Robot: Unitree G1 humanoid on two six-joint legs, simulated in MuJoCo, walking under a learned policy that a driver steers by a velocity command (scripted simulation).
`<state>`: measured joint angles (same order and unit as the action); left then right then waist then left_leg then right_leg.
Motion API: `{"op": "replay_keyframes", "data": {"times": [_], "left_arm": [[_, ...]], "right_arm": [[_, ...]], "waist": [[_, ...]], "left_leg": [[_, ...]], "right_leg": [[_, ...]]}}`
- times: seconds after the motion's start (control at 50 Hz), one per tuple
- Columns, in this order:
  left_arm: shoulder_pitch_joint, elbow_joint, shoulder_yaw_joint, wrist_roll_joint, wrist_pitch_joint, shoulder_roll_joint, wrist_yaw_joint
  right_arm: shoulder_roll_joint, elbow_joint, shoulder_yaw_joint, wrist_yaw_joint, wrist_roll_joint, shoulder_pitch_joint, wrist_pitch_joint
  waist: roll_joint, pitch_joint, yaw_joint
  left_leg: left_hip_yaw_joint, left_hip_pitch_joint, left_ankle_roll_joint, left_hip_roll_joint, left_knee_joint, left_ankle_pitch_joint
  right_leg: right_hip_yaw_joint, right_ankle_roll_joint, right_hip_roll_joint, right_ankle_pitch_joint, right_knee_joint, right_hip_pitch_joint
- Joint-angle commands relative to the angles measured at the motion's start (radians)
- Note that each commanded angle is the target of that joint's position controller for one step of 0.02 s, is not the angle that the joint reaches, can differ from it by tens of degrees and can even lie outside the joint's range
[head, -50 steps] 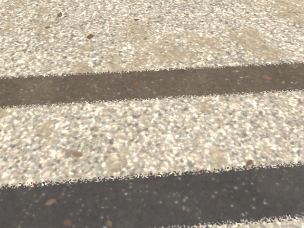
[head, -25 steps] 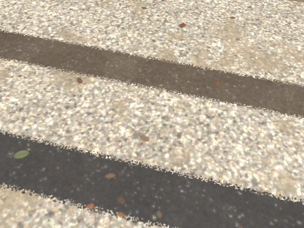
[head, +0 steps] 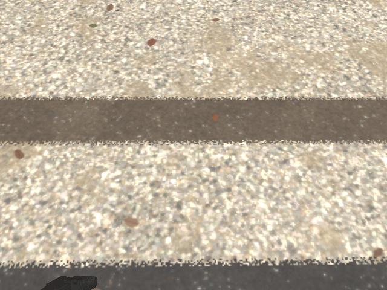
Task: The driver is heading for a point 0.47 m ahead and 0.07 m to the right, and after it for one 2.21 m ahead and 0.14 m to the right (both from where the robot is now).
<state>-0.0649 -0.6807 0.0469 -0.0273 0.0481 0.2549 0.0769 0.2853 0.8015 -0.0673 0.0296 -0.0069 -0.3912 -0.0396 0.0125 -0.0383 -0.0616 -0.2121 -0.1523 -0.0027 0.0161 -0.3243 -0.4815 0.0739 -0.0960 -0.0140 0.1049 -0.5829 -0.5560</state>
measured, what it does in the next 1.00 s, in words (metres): walks ahead: right foot, then left foot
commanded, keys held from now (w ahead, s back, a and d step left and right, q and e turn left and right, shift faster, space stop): w+e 0.38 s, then w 0.08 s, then w+q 0.54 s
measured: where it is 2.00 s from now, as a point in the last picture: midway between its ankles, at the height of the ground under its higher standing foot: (187, 144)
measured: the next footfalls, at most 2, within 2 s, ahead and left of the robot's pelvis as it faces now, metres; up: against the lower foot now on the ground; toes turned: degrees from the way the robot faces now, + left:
right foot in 0.02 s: +0.17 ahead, -0.09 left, +0.00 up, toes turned -3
left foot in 0.46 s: +0.48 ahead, +0.08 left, +0.00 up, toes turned -19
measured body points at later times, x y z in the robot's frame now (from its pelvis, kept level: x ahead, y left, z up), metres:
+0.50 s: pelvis +0.30 +0.01 +0.00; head +0.33 +0.01 +0.45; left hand +0.43 +0.28 -0.11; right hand +0.45 -0.28 -0.06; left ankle +0.44 +0.09 -0.72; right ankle +0.14 -0.08 -0.70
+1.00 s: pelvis +0.54 -0.07 +0.02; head +0.56 -0.08 +0.47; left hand +0.79 +0.14 -0.04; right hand +0.54 -0.36 -0.11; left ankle +0.46 +0.08 -0.66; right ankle +0.59 -0.19 -0.72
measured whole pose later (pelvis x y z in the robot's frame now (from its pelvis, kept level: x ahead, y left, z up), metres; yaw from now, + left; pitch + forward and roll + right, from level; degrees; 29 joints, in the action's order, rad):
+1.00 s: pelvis +0.54 -0.07 +0.02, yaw -6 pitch +2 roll +0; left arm -0.08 -0.65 0.04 0.00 0.10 0.25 0.01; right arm 0.30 0.76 -0.06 0.01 -0.03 -0.41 -0.04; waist -0.03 0.01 -0.06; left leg 0.13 0.30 0.02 -0.04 -0.96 -0.47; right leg -0.02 -0.02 -0.02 0.18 -0.51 -0.36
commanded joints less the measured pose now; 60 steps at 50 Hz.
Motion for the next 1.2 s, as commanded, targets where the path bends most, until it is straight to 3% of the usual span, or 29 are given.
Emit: {"op": "replay_keyframes", "data": {"times": [0.02, 0.04, 0.06, 0.08, 0.1, 0.12, 0.14, 0.22, 0.3, 0.38, 0.42, 0.46, 0.48, 0.5, 0.52, 0.54, 0.56, 0.58, 0.64, 0.72, 0.82, 0.9, 0.92, 0.94, 0.96, 0.98, 1.02, 1.04, 1.2], "left_arm": [[-0.35, 0.007, 0.1, -0.003, -0.005, 0.245, -0.031], [-0.35, 0.008, 0.11, -0.006, 0.002, 0.329, -0.039], [-0.385, 0.017, 0.089, 0.002, 0.009, 0.248, -0.043], [-0.335, 0.014, 0.077, 0.009, 0.016, 0.21, -0.045], [-0.262, 0.024, 0.068, 0.004, 0.02, 0.19, -0.046], [-0.194, 0.038, 0.059, 0.004, 0.021, 0.16, -0.047], [-0.158, 0.056, 0.051, 0.019, 0.022, 0.144, -0.052], [-0.139, 0.049, 0.057, 0.014, 0.027, 0.172, -0.07], [-0.199, 0.023, 0.065, 0.002, 0.014, 0.2, -0.085], [-0.261, -0.001, 0.066, -0.008, 0.0, 0.198, -0.09], [-0.259, -0.005, 0.064, 0.001, -0.002, 0.187, -0.091], [-0.262, -0.005, 0.048, 0.012, -0.003, 0.137, -0.085], [-0.285, 0.011, 0.024, 0.032, -0.001, 0.078, -0.081], [-0.451, 0.017, 0.008, -0.004, 0.013, 0.022, -0.079], [-0.419, -0.003, 0.02, -0.016, 0.017, 0.123, -0.082], [-0.281, 0.02, 0.033, -0.011, 0.019, 0.177, -0.08], [-0.194, 0.041, 0.029, 0.01, 0.024, 0.171, -0.083], [-0.145, 0.06, 0.029, 0.029, 0.034, 0.156, -0.083], [-0.158, 0.064, 0.02, 0.036, 0.043, 0.108, -0.076], [-0.047, 0.08, -0.007, 0.036, 0.049, 0.055, -0.068], [0.068, 0.098, 0.002, 0.018, 0.064, 0.092, -0.054], [-0.04, 0.072, 0.034, 0.018, 0.074, 0.139, -0.064], [-0.162, 0.056, 0.049, 0.029, 0.076, 0.179, -0.074], [-0.281, 0.04, 0.071, 0.041, 0.064, 0.263, -0.083], [-0.323, 0.01, 0.075, 0.032, 0.05, 0.257, -0.072], [-0.28, 0.017, 0.056, 0.024, 0.05, 0.185, -0.071], [-0.189, 0.018, 0.034, 0.03, 0.05, 0.115, -0.069], [-0.16, 0.011, 0.029, 0.036, 0.05, 0.096, -0.069], [-0.163, -0.056, 0.053, 0.031, 0.06, 0.164, -0.079]], "right_arm": [[0.19, -0.083, -0.036, 0.018, 0.002, 0.045, -0.012], [0.027, -0.132, 0.016, -0.009, 0.028, -0.07, -0.041], [0.102, -0.139, 0.007, -0.025, -0.006, 0.049, -0.084], [0.147, -0.18, -0.004, -0.033, -0.042, 0.153, -0.104], [0.137, -0.19, 0.002, -0.029, -0.03, 0.171, -0.115], [0.137, -0.181, -0.004, -0.024, -0.001, 0.172, -0.115], [0.142, -0.179, -0.01, -0.024, 0.009, 0.147, -0.105], [0.1, -0.188, 0.003, -0.021, 0.029, 0.143, -0.065], [0.053, -0.227, 0.025, -0.027, 0.023, 0.319, -0.069], [0.103, -0.246, 0.006, -0.04, -0.003, 0.375, -0.082], [0.127, -0.233, -0.008, -0.046, -0.004, 0.327, -0.089], [0.157, -0.2, -0.031, -0.042, 0.009, 0.181, -0.099], [0.207, -0.19, -0.041, -0.036, 0.024, 0.039, -0.099], [0.3, -0.131, -0.066, -0.049, 0.03, -0.04, -0.086], [0.201, -0.136, -0.047, -0.058, 0.002, -0.045, -0.084], [0.144, -0.146, -0.029, -0.055, -0.003, 0.018, -0.079], [0.132, -0.156, -0.021, -0.054, 0.008, 0.067, -0.07], [0.121, -0.154, -0.016, -0.055, 0.01, 0.093, -0.064], [0.1, -0.144, -0.007, -0.048, 0.004, 0.093, -0.063], [0.159, -0.119, -0.026, -0.028, -0.014, 0.067, -0.047], [0.171, -0.092, -0.032, -0.018, -0.023, -0.004, -0.022], [0.136, -0.098, -0.026, -0.015, -0.021, 0.012, -0.009], [0.089, -0.113, -0.011, -0.017, -0.013, 0.034, -0.013], [0.012, -0.139, 0.012, -0.017, -0.013, -0.03, -0.022], [0.062, -0.159, 0.007, -0.013, -0.035, -0.068, -0.029], [0.133, -0.143, -0.014, -0.011, -0.04, -0.02, -0.024], [0.127, -0.147, -0.02, -0.015, -0.022, 0.053, -0.012], [0.114, -0.153, -0.022, -0.02, -0.018, 0.068, -0.007], [0.042, -0.219, 0.004, -0.052, -0.014, 0.209, 0.002]], "waist": [[-0.055, 0.24, 0.249], [0.218, 0.354, 0.119], [0.109, 0.443, 0.205], [0.071, 0.277, 0.207], [-0.017, 0.176, 0.151], [-0.043, 0.106, 0.106], [-0.014, 0.081, 0.069], [0.017, 0.026, 0.033], [0.049, 0.019, 0.11], [0.08, 0.046, 0.127], [0.107, 0.058, 0.099], [0.097, 0.123, 0.021], [-0.021, 0.268, -0.027], [-0.388, 0.349, 0.046], [-0.273, 0.291, 0.009], [-0.164, 0.159, -0.011], [-0.081, 0.105, -0.004], [-0.062, 0.05, 0.008], [-0.125, 0.064, 0.051], [-0.115, 0.046, 0.028], [-0.116, 0.034, -0.005], [-0.122, 0.067, 0.079], [-0.076, 0.145, 0.142], [0.152, 0.275, 0.154], [0.297, 0.276, 0.14], [0.176, 0.152, 0.145], [0.091, 0.04, 0.112], [0.103, 0.017, 0.093], [0.053, -0.005, 0.097]], "left_leg": [[0.03, 0.348, 0.044, 0.181, -0.652, 1.052], [0.124, 0.809, -0.02, -0.037, -1.033, -0.045], [0.336, 0.905, -0.002, -0.054, -1.14, -0.082], [0.341, 0.97, 0.019, 0.001, -1.102, 0.017], [0.331, 0.936, 0.029, 0.046, -1.001, 0.096], [0.319, 0.885, 0.018, 0.072, -0.915, 0.13], [0.322, 0.818, 0.007, 0.09, -0.885, 0.156], [0.266, 0.752, -0.066, 0.094, -0.698, 0.234], [0.238, 0.646, -0.087, 0.027, -0.352, 0.525], [0.29, 0.6, -0.07, -0.001, -0.208, 0.535], [0.29, 0.57, -0.032, 0.01, -0.192, 0.469], [0.271, 0.355, 0.031, 0.02, -0.149, 0.428], [0.442, 0.13, 0.098, 0.179, -0.156, 0.375], [0.956, -0.14, 0.289, 0.369, -0.02, 0.129], [1.086, -0.126, 0.291, 0.37, 0.053, -0.123], [0.929, -0.019, 0.253, 0.325, 0.06, -0.087], [0.807, 0.09, 0.233, 0.275, 0.057, 0.05], [0.729, 0.174, 0.237, 0.235, 0.065, 0.187], [0.61, 0.247, 0.237, 0.163, 0.096, 0.401], [0.515, 0.349, 0.24, 0.136, 0.115, 0.45], [0.552, 0.373, 0.207, 0.137, 0.079, 0.367], [0.589, 0.414, 0.144, 0.095, -0.063, 0.304], [0.534, 0.497, 0.106, 0.043, -0.246, 0.277], [0.389, 0.742, 0.043, -0.075, -0.569, 0.014], [0.346, 0.933, 0.026, -0.054, -0.782, -0.125], [0.37, 0.984, 0.019, -0.002, -0.879, -0.039], [0.344, 0.954, 0.006, 0.047, -0.879, 0.103], [0.342, 0.928, 0.003, 0.071, -0.856, 0.146], [0.282, 0.865, -0.019, 0.098, -0.554, 0.433]], "right_leg": [[-0.131, -0.124, 0.009, 0.027, 0.054, 0.65], [-0.722, -0.331, 0.306, 0.21, 0.106, 1.009], [-0.903, -0.344, 0.338, 0.31, 0.255, 1.026], [-0.744, -0.284, 0.31, 0.246, 0.294, 0.905], [-0.631, -0.249, 0.266, 0.154, 0.304, 0.737], [-0.545, -0.228, 0.222, 0.05, 0.32, 0.598], [-0.493, -0.227, 0.194, -0.026, 0.346, 0.497], [-0.362, -0.22, 0.139, -0.178, 0.39, 0.273], [-0.291, -0.143, 0.059, -0.068, 0.349, 0.203], [-0.414, -0.109, 0.112, 0.045, 0.257, 0.321], [-0.457, -0.088, 0.153, 0.034, 0.19, 0.39], [-0.415, -0.041, 0.094, -0.079, 0.014, 0.376], [-0.331, -0.004, 0.031, 0.057, -0.271, 0.288], [-0.217, 0.069, -0.114, 0.451, -0.61, -0.064], [-0.268, 0.073, -0.055, 0.454, -0.724, -0.199], [-0.238, 0.068, -0.004, 0.358, -0.742, -0.236], [-0.194, 0.066, 0.031, 0.289, -0.707, -0.21], [-0.183, 0.066, 0.055, 0.246, -0.637, -0.2], [-0.156, 0.085, 0.076, 0.217, -0.457, -0.095], [-0.119, 0.125, 0.043, 0.097, -0.147, 0.016], [-0.14, 0.134, -0.001, -0.079, 0.047, 0.149], [-0.138, 0.08, 0.018, -0.029, 0.154, 0.39], [-0.226, 0.033, 0.121, 0.02, 0.154, 0.57], [-0.512, -0.073, 0.339, 0.135, 0.187, 0.857], [-0.808, -0.156, 0.449, 0.4, 0.283, 0.869], [-0.739, -0.134, 0.406, 0.468, 0.313, 0.768], [-0.499, -0.091, 0.318, 0.248, 0.344, 0.599], [-0.419, -0.084, 0.29, 0.154, 0.364, 0.542], [-0.084, -0.084, 0.252, -0.181, 0.433, 0.478]]}}
Velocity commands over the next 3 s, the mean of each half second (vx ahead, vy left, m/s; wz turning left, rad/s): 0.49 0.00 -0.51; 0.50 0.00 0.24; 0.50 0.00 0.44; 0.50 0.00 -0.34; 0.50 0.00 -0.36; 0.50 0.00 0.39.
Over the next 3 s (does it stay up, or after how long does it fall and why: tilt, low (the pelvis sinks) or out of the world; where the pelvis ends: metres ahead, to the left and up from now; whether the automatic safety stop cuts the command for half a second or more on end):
stays up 1.63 -0.12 0.01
